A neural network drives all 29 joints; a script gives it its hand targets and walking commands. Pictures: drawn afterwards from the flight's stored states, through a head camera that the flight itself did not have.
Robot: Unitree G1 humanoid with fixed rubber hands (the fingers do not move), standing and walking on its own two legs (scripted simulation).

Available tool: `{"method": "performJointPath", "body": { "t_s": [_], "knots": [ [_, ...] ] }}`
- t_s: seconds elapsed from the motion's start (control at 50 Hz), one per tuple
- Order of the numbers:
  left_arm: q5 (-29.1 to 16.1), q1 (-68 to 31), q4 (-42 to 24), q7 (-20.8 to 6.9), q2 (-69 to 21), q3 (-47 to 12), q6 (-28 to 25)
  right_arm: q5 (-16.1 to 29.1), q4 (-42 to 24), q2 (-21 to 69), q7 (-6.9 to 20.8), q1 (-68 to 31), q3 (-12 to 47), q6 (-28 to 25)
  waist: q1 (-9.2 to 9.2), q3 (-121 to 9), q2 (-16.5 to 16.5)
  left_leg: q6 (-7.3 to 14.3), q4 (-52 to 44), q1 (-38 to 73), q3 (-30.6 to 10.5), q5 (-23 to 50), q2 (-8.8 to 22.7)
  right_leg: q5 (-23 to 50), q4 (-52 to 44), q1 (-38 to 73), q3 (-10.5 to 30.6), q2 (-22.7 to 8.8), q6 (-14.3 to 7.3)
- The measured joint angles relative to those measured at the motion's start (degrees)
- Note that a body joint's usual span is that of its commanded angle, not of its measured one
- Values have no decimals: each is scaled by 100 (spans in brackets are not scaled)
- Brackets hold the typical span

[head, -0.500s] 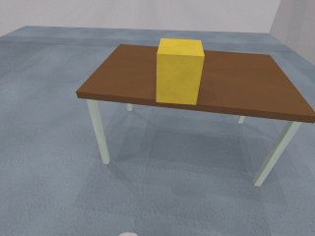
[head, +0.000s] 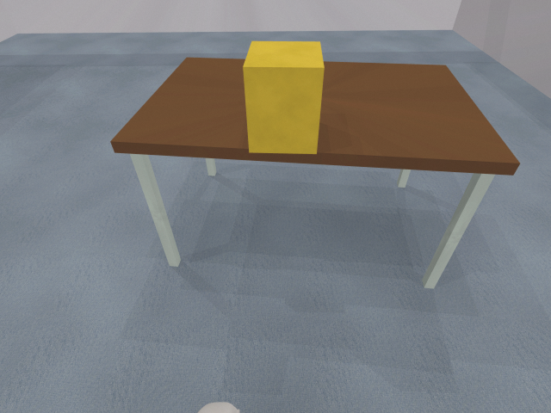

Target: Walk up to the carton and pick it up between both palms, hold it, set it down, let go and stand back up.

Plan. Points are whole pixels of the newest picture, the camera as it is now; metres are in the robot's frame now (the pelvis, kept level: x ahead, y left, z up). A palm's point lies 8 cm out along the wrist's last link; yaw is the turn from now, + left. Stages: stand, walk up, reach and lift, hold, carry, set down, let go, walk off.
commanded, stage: walk up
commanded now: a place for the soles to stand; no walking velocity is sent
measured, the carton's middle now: (284, 97) +0.95 -0.02 +0.06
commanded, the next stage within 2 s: none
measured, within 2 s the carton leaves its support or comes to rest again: neither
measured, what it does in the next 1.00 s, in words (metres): steps on the spot: left foot, then right foot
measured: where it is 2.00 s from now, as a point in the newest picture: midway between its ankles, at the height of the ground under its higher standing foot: outside the picture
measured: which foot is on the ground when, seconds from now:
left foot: up 0.00-0.26, down 0.28-0.66, up 0.68-1.00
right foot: down 0.00-0.28, up 0.30-0.64, down 0.66-1.00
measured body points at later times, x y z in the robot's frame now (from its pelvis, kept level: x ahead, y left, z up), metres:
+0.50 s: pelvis -0.02 +0.04 +0.02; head -0.05 +0.05 +0.46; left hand +0.11 +0.38 -0.05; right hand +0.04 -0.29 -0.07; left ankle +0.04 +0.15 -0.70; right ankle +0.05 -0.09 -0.64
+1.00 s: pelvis +0.04 +0.01 +0.01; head +0.04 +0.00 +0.46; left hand +0.07 +0.36 -0.06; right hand +0.15 -0.33 -0.08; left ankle +0.07 +0.14 -0.67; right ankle +0.10 -0.10 -0.70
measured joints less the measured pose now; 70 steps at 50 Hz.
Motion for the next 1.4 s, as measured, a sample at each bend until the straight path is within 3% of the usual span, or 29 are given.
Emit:
{"method": "performJointPath", "body": {
  "t_s": [0.1, 0.2, 0.28, 0.3, 0.38, 0.5, 0.58, 0.66, 0.7, 0.76, 0.8, 0.92, 1.06, 1.12, 1.2, 1.3, 1.4],
  "knots": [
    [0, 253, 23, 21, -117, -8, -9, 0, -4, -104, 155, -66, 0, 60, 126, -176, 52, 0, 132, -146, -5, 253, 4, -1, -475, -6, -3, 0, -16],
    [0, 194, 22, 22, -100, -9, -19, 0, -7, -212, 186, -128, -1, 52, 106, -158, 56, 0, -810, 244, -10, -41, 5, 1, -811, -8, -15, -48, -99],
    [1, 15, 27, 21, -7, -9, 7, 1, -7, -268, 180, -104, -5, -89, -72, -1, 25, 0, -2044, 958, -6, -31, -29, -243, -538, -66, -33, -126, -100],
    [1, -63, 30, 24, 11, -9, 54, 1, -3, -263, 155, -88, -6, -133, -145, 100, -21, 0, -1976, 964, 12, 235, -81, -610, -142, -151, 40, -117, -100],
    [1, -374, 23, 18, 9, -24, 121, 0, -3, -94, 50, 51, -2, -140, -384, 268, -59, 0, -1858, 1103, 16, 370, -87, -700, 1162, -499, 78, -35, -85],
    [0, -518, 22, -40, 137, -24, 121, 0, -6, 180, 33, 152, -2, -276, -484, 48, -104, 0, -2074, 1196, 48, 477, -13, -391, 1326, -510, 81, -42, -44],
    [0, -548, 21, -47, 159, -24, 116, 0, -5, 184, 33, 152, -2, -316, -432, -27, -110, 0, -2106, 1117, 114, 624, 35, -394, 828, -512, 85, -48, -41],
    [0, -451, 19, -65, 183, -23, -5, 0, -3, 90, 33, 117, -3, -292, -346, -114, -118, 0, -1921, 943, 203, 404, 78, -349, -338, -313, 88, -102, -39],
    [0, -357, 25, -55, 210, -23, -110, 0, 2, 66, 32, 52, -3, -225, -276, 52, -110, 0, -1292, 825, 204, -183, 106, 277, -230, -304, 35, -75, -20],
    [0, -189, 27, -9, 78, -24, -123, 0, -1, 35, 50, -19, -2, -73, -140, 92, -28, 0, -137, 334, 205, -183, 60, 282, -125, -305, -53, -74, -17],
    [0, -99, 26, 13, -6, -31, -122, 0, -4, -23, 95, -81, -2, -31, -26, 72, 17, 0, 136, 91, 200, -32, 57, 280, -247, -308, -40, -74, -16],
    [1, 174, 25, 25, -32, -38, -136, 0, -6, -222, 140, -196, -3, 22, 138, -48, 58, 0, -12, -22, 196, 185, 97, 281, -534, -309, 22, -74, -23],
    [1, 186, 24, 33, -22, -39, -136, 1, -10, -271, 140, -357, -2, -73, 225, -212, 64, 0, -1588, 202, 192, -213, 101, 173, -526, -310, 16, -121, 12],
    [1, 83, 31, 33, -12, -49, -78, 0, -5, -228, 133, -354, -4, -260, 92, -143, -43, 0, -1797, 380, 256, 596, -28, -514, 19, -318, 115, -207, 4],
    [1, -77, 42, 37, -15, -111, -19, 0, -5, -39, 66, -298, -2, -275, -238, -107, -66, 0, -1747, 751, 257, 389, -29, -688, 1322, -508, 116, -104, 4],
    [1, -427, 40, 37, 73, -110, -19, 0, -5, 191, 35, -100, -1, -354, -468, -120, -154, -10, -1998, 1162, 259, 282, -30, -286, 1359, -510, 122, -107, 4],
    [0, -765, 38, 37, 76, -110, -19, 0, -5, 253, 29, 107, -1, -435, -593, -74, -159, -39, -2162, 1366, 263, 136, -37, -155, 764, -514, 125, -116, 4]
  ]
}}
